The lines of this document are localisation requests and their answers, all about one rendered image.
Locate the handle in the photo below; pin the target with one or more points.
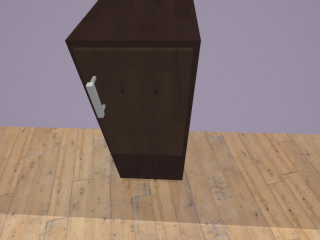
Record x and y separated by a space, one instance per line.
91 89

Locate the cupboard door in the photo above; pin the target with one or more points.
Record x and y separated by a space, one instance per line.
145 91

